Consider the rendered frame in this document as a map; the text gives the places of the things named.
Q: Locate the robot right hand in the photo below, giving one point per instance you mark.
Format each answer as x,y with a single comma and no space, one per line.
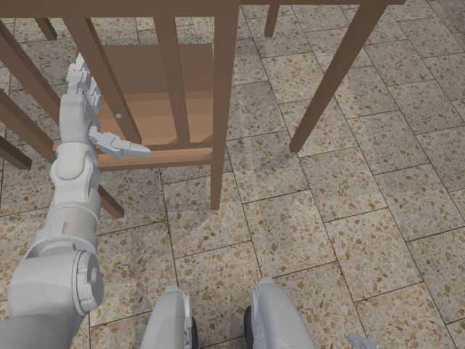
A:
360,342

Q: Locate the chair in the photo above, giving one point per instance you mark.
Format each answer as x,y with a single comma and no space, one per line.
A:
174,98

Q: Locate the left robot upper arm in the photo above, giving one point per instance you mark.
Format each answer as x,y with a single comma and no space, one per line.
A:
50,297

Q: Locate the left robot forearm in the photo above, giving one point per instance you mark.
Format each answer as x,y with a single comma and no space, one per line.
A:
73,216

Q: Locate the right robot shin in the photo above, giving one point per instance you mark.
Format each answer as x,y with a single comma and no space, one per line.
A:
258,330

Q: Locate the left robot thigh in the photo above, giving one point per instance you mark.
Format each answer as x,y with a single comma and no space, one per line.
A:
171,315

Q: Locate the robot left hand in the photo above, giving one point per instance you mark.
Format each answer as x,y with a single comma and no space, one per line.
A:
78,109

